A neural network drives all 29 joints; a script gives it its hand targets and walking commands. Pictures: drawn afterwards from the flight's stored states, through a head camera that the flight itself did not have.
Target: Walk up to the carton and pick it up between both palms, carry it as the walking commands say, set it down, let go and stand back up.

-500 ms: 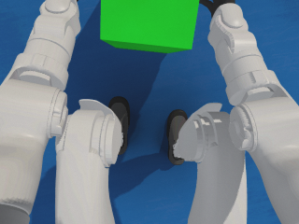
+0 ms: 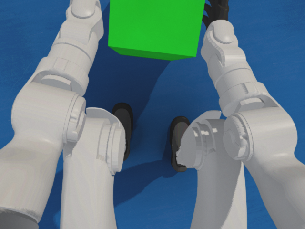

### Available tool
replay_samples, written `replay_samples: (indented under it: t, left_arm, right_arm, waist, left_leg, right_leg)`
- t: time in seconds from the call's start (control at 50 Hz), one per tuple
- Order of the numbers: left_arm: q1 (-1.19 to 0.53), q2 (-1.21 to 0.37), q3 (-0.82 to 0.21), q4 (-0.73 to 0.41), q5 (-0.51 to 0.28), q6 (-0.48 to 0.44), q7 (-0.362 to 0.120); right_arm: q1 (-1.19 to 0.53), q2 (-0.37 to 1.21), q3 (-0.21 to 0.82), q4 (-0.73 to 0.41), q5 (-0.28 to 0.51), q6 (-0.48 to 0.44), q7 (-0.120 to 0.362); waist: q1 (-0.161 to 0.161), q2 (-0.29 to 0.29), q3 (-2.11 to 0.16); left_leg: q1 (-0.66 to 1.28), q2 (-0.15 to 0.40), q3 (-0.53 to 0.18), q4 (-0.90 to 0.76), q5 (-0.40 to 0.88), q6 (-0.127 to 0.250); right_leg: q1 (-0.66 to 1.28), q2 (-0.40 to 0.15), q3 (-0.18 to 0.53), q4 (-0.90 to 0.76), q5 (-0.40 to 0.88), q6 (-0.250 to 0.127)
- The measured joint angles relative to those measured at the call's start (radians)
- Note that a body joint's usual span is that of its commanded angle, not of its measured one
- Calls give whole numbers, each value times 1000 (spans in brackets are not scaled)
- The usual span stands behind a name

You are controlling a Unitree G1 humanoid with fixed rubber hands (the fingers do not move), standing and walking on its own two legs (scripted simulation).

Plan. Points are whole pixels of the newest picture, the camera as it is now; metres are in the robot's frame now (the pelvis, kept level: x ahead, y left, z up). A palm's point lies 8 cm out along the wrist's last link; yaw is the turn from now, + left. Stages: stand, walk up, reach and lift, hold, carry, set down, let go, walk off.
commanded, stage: reach and lift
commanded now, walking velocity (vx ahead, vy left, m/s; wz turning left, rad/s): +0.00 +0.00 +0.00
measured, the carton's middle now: (153, 8) +0.54 +0.04 -0.25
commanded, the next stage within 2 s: none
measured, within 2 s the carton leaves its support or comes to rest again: leaves its support in 0.44 s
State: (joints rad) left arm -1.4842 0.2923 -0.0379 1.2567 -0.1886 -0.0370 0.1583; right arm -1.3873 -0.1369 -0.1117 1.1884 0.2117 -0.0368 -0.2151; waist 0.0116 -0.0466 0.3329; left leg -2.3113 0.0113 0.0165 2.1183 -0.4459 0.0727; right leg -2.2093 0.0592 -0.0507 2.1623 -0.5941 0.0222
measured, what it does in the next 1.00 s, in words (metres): stands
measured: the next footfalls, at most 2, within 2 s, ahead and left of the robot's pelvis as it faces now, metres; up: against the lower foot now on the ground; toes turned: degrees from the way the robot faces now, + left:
none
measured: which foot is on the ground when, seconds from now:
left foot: down 0.00-1.00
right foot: down 0.00-1.00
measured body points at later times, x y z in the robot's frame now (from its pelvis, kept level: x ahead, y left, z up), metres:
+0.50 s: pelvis +0.01 -0.01 -0.02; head +0.35 +0.03 +0.27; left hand +0.55 +0.17 -0.17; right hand +0.53 -0.09 -0.19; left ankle +0.14 +0.10 -0.34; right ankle +0.11 -0.12 -0.34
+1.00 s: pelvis -0.02 -0.01 +0.02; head +0.33 +0.06 +0.29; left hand +0.53 +0.17 -0.12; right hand +0.51 -0.08 -0.14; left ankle +0.14 +0.10 -0.34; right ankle +0.12 -0.13 -0.34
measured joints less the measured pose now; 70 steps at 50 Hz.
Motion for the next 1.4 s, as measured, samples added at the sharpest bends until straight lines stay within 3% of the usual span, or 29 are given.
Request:
replay_samples:
  t: [0.08, 0.26, 0.4, 0.64, 0.7, 0.84, 0.94, 1.12, 1.4]
  left_arm:
    - [-15, -11, 53, 14, 43, 19, 0]
    - [-17, -12, 173, -17, 161, 125, -47]
    - [16, -29, 204, -50, 196, 169, -71]
    - [20, -84, 207, -183, 194, 208, -34]
    - [-19, -72, 199, -218, 202, 218, -21]
    - [-10, -87, 254, -296, 234, 257, -31]
    - [12, -116, 313, -324, 280, 281, -40]
    - [0, -121, 300, -378, 266, 336, -27]
    - [44, -161, 298, -470, 270, 354, -28]
  right_arm:
    - [-6, 10, -50, 1, -30, 12, 6]
    - [-13, 19, -127, -56, -157, 139, 59]
    - [37, 34, -142, -112, -179, 190, 57]
    - [144, 47, -117, -292, -153, 255, -5]
    - [114, 41, -107, -348, -144, 286, -21]
    - [114, 80, -178, -425, -156, 325, -30]
    - [127, 108, -234, -431, -195, 335, -8]
    - [129, 109, -242, -482, -191, 373, -5]
    - [198, 131, -262, -615, -218, 408, 8]
  waist:
    - [4, 1, 7]
    - [4, 16, -1]
    - [12, 19, -49]
    - [25, 33, 39]
    - [27, 22, 140]
    - [29, 14, 191]
    - [32, 28, 188]
    - [29, 60, 191]
    - [25, 81, 192]
  left_leg:
    - [-1, 1, -3, 13, 3, -3]
    - [-18, 6, -4, 60, 0, -6]
    - [-35, 3, -15, 81, -24, -13]
    - [67, -60, -49, 68, -40, -58]
    - [141, -77, -69, 62, -39, -79]
    - [207, -98, -102, 48, -27, -96]
    - [225, -106, -109, 18, -8, -91]
    - [240, -122, -110, -35, 25, -79]
    - [321, -134, -123, -95, 2, -82]
  right_leg:
    - [-4, 31, 11, 14, 3, 17]
    - [-25, 57, 12, 62, -1, 19]
    - [-37, 64, 4, 79, -24, 15]
    - [77, 124, 29, 70, -66, 52]
    - [151, 133, 23, 62, -66, 43]
    - [223, 124, -4, 38, -54, 33]
    - [247, 119, -6, 1, -37, 38]
    - [275, 103, 0, -56, -17, 52]
    - [362, 88, -4, -122, -38, 39]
